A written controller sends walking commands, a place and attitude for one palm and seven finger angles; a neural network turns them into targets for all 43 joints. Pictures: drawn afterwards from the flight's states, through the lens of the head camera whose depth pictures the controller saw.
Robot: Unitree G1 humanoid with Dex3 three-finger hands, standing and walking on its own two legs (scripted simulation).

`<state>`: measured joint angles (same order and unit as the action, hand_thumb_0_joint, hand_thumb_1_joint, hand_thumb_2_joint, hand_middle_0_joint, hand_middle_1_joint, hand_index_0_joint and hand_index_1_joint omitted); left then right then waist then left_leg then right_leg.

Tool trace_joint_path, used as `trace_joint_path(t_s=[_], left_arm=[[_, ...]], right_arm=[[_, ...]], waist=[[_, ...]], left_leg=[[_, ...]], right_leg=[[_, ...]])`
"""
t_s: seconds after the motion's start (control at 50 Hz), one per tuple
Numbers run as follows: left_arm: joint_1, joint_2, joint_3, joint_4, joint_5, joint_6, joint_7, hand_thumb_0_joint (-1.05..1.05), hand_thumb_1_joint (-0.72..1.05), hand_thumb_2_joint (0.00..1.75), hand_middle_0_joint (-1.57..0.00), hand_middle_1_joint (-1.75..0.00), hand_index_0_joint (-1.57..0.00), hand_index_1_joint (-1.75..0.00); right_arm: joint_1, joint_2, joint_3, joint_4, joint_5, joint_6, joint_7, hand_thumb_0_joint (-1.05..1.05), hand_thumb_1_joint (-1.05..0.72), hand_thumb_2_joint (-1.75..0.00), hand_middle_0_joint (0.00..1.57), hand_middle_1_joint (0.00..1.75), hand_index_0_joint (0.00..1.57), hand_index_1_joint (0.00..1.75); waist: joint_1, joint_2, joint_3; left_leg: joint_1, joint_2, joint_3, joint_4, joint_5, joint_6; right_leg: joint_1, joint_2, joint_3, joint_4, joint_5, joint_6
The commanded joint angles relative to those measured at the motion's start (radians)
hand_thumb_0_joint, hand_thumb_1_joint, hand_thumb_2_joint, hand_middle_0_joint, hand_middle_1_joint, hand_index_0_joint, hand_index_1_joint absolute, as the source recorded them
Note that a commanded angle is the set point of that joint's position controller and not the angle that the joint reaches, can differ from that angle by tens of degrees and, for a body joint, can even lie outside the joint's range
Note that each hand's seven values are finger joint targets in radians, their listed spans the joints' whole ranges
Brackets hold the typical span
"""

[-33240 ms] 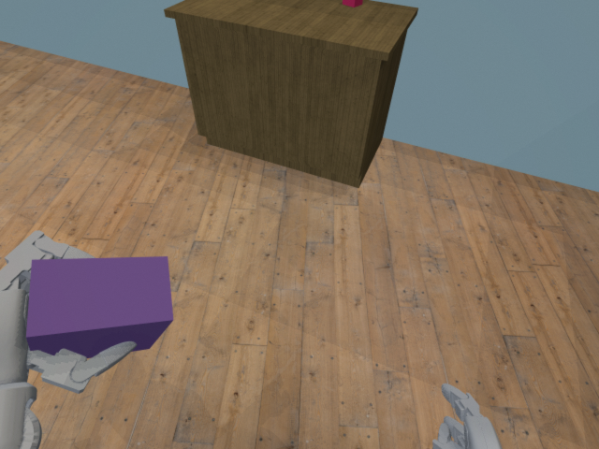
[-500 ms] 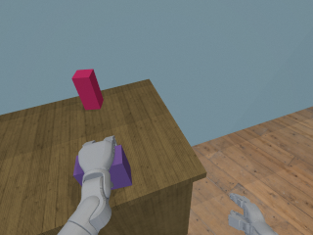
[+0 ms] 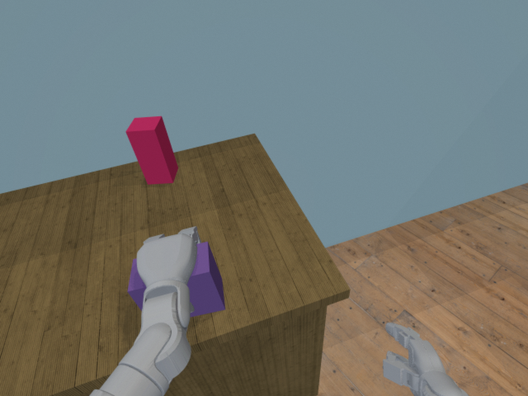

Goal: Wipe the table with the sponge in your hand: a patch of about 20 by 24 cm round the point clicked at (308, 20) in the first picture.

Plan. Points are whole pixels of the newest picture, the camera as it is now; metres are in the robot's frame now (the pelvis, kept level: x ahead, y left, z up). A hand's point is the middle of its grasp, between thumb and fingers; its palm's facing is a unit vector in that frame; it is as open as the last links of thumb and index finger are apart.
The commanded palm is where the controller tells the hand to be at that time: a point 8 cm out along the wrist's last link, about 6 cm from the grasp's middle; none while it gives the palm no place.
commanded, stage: slide back across to the middle lane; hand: left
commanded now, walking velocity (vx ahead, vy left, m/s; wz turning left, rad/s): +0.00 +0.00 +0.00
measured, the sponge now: (183, 290) +0.29 +0.19 +0.00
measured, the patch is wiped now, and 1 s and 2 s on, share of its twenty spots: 1.00 1.00 1.00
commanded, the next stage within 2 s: wipe forward along the middle lane in 0.64 s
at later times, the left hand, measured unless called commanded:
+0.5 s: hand (158, 283) +0.26 +0.21 +0.06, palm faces +0.06 -0.16 -0.99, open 10.7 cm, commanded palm +0.22 +0.23 +0.10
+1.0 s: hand (133, 289) +0.26 +0.25 +0.05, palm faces -0.03 -0.10 -0.99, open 10.6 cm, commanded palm +0.24 +0.26 +0.09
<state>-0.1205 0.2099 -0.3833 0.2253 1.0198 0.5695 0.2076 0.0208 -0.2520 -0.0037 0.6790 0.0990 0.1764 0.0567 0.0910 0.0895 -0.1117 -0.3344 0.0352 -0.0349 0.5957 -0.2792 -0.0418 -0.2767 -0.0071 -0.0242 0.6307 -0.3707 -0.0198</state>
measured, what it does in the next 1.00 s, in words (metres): stands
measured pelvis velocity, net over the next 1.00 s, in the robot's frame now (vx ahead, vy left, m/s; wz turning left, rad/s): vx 0.00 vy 0.00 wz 0.00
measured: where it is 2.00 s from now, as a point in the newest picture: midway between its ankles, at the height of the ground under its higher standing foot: outside the picture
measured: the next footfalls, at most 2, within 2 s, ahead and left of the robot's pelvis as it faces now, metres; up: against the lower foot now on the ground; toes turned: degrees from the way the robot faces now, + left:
none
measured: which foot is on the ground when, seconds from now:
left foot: down 0.00-1.00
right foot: down 0.00-1.00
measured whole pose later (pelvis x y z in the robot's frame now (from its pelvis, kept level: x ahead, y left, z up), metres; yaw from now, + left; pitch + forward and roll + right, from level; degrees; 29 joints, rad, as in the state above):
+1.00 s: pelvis +0.00 +0.00 +0.01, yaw +0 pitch +0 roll +0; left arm 0.04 0.34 -0.19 0.09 0.99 0.41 0.11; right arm 0.06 -0.26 0.00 0.69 0.07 0.09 -0.02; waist 0.11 0.10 -0.06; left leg -0.29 0.04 -0.04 0.55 -0.26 -0.04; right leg -0.22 0.00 -0.03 0.56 -0.34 -0.02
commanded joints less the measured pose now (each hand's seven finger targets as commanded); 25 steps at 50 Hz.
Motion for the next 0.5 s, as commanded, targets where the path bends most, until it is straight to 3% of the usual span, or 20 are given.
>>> trace_joint_path(t_s=[0.0,0.02,0.04,0.06,0.18,0.22,0.24,0.26,0.3,0.32,0.34,0.36,0.38,0.44,0.46,0.48], left_arm=[[-0.083,0.028,0.039,-0.043,-0.054,-0.002,-0.022,0.00,0.10,1.30,-1.20,-1.60,-1.20,-1.60],[-0.087,0.028,0.036,-0.066,-0.055,-0.003,-0.023,0.00,0.10,1.30,-1.20,-1.60,-1.20,-1.60],[-0.076,0.077,0.089,-0.085,-0.051,-0.004,-0.018,0.00,0.10,1.30,-1.20,-1.60,-1.20,-1.60],[-0.068,0.049,0.061,-0.110,-0.054,-0.005,-0.019,0.00,0.10,1.30,-1.20,-1.60,-1.20,-1.60],[-0.029,0.116,0.116,-0.176,-0.057,0.003,-0.021,0.00,0.10,1.30,-1.20,-1.60,-1.20,-1.60],[0.020,0.137,0.134,-0.213,-0.050,0.005,-0.023,0.00,0.10,1.30,-1.20,-1.60,-1.20,-1.60],[0.053,0.178,0.176,-0.235,-0.047,0.004,-0.024,0.00,0.10,1.30,-1.20,-1.60,-1.20,-1.60],[0.041,0.160,0.151,-0.262,-0.046,0.002,-0.027,0.00,0.10,1.30,-1.20,-1.60,-1.20,-1.60],[0.081,0.181,0.174,-0.286,-0.053,-0.003,-0.032,0.00,0.10,1.30,-1.20,-1.60,-1.20,-1.60],[0.102,0.206,0.201,-0.291,-0.058,-0.005,-0.034,0.00,0.10,1.30,-1.20,-1.60,-1.20,-1.60],[0.102,0.252,0.244,-0.298,-0.050,-0.010,-0.035,0.00,0.10,1.30,-1.20,-1.60,-1.20,-1.60],[0.108,0.213,0.208,-0.316,-0.050,-0.014,-0.038,0.00,0.10,1.30,-1.20,-1.60,-1.20,-1.60],[0.133,0.211,0.209,-0.327,-0.054,-0.019,-0.042,0.00,0.10,1.30,-1.20,-1.60,-1.20,-1.60],[0.194,0.268,0.271,-0.359,-0.056,-0.034,-0.044,0.00,0.10,1.30,-1.20,-1.60,-1.20,-1.60],[0.193,0.232,0.233,-0.381,-0.058,-0.037,-0.048,0.00,0.10,1.30,-1.20,-1.60,-1.20,-1.60],[0.178,0.244,0.243,-0.377,-0.059,-0.040,-0.050,0.00,0.10,1.30,-1.20,-1.60,-1.20,-1.60]], right_arm=[[-0.234,-0.094,-0.026,-0.181,0.000,-0.048,-0.004,0.00,-0.90,-0.90,0.20,0.30,0.20,0.30],[-0.238,-0.093,-0.025,-0.185,-0.001,-0.049,-0.005,0.00,-0.90,-0.90,0.20,0.30,0.20,0.30],[-0.237,-0.097,-0.029,-0.185,-0.004,-0.048,-0.004,0.00,-0.90,-0.90,0.20,0.30,0.20,0.30],[-0.240,-0.091,-0.025,-0.195,-0.003,-0.048,-0.004,0.00,-0.90,-0.90,0.20,0.30,0.20,0.30],[-0.246,-0.089,-0.018,-0.201,-0.003,-0.053,-0.007,0.00,-0.90,-0.90,0.20,0.30,0.20,0.30],[-0.249,-0.087,-0.016,-0.207,-0.004,-0.058,-0.006,0.00,-0.90,-0.90,0.20,0.30,0.20,0.30],[-0.251,-0.091,-0.020,-0.209,-0.006,-0.061,-0.007,0.00,-0.90,-0.90,0.20,0.30,0.20,0.30],[-0.246,-0.087,-0.016,-0.213,-0.006,-0.061,-0.009,0.00,-0.90,-0.90,0.20,0.30,0.20,0.30],[-0.244,-0.087,-0.014,-0.217,-0.006,-0.068,-0.013,0.00,-0.90,-0.90,0.20,0.30,0.20,0.30],[-0.238,-0.088,-0.014,-0.214,-0.008,-0.071,-0.017,0.00,-0.90,-0.90,0.20,0.30,0.20,0.30],[-0.237,-0.098,-0.015,-0.208,-0.012,-0.072,-0.021,0.00,-0.90,-0.90,0.20,0.30,0.20,0.30],[-0.235,-0.089,-0.012,-0.214,-0.010,-0.073,-0.022,0.00,-0.90,-0.90,0.20,0.30,0.20,0.30],[-0.231,-0.088,-0.013,-0.217,-0.009,-0.078,-0.022,0.00,-0.90,-0.90,0.20,0.30,0.20,0.30],[-0.224,-0.096,-0.015,-0.214,-0.015,-0.086,-0.027,0.00,-0.90,-0.90,0.20,0.30,0.20,0.30],[-0.223,-0.089,-0.013,-0.222,-0.013,-0.086,-0.029,0.00,-0.90,-0.90,0.20,0.30,0.20,0.30],[-0.220,-0.091,-0.014,-0.219,-0.014,-0.090,-0.032,0.00,-0.90,-0.90,0.20,0.30,0.20,0.30]], waist=[[-0.002,-0.188,-0.066],[0.000,-0.189,-0.083],[0.010,-0.172,-0.101],[0.007,-0.177,-0.118],[0.013,-0.163,-0.082],[0.021,-0.152,-0.090],[0.034,-0.139,-0.092],[0.021,-0.142,-0.099],[0.024,-0.139,-0.079],[0.026,-0.158,-0.072],[0.030,-0.134,-0.073],[0.021,-0.122,-0.065],[0.023,-0.139,-0.056],[0.032,-0.114,-0.066],[0.023,-0.113,-0.061],[0.021,-0.130,-0.046]], left_leg=[[0.068,-0.058,0.056,-0.051,0.147,0.076],[0.072,-0.060,0.058,-0.051,0.156,0.077],[0.079,-0.057,0.051,-0.057,0.165,0.074],[0.084,-0.060,0.055,-0.056,0.178,0.078],[0.098,-0.060,0.056,-0.067,0.192,0.079],[0.110,-0.062,0.058,-0.065,0.223,0.078],[0.117,-0.063,0.051,-0.070,0.229,0.077],[0.122,-0.063,0.057,-0.069,0.234,0.080],[0.124,-0.065,0.059,-0.070,0.236,0.080],[0.127,-0.063,0.059,-0.070,0.238,0.079],[0.134,-0.064,0.051,-0.075,0.238,0.076],[0.130,-0.063,0.059,-0.075,0.242,0.077],[0.131,-0.063,0.056,-0.076,0.245,0.078],[0.142,-0.064,0.051,-0.077,0.260,0.075],[0.140,-0.064,0.058,-0.076,0.257,0.078],[0.141,-0.062,0.054,-0.077,0.253,0.079]], right_leg=[[-0.009,0.034,-0.003,-0.129,0.272,-0.039],[0.005,0.032,-0.002,-0.127,0.291,-0.038],[0.019,0.036,0.002,-0.125,0.291,-0.043],[0.035,0.033,-0.008,-0.114,0.309,-0.040],[0.046,0.034,0.001,-0.137,0.321,-0.036],[0.066,0.033,0.007,-0.133,0.363,-0.038],[0.076,0.036,0.018,-0.142,0.361,-0.042],[0.079,0.035,0.010,-0.134,0.374,-0.038],[0.079,0.036,0.022,-0.146,0.380,-0.037],[0.082,0.036,0.024,-0.154,0.384,-0.034],[0.083,0.042,0.045,-0.157,0.382,-0.041],[0.079,0.038,0.028,-0.149,0.384,-0.038],[0.078,0.039,0.025,-0.153,0.388,-0.037],[0.092,0.042,0.050,-0.159,0.414,-0.042],[0.087,0.038,0.035,-0.156,0.408,-0.037],[0.076,0.039,0.037,-0.164,0.400,-0.035]])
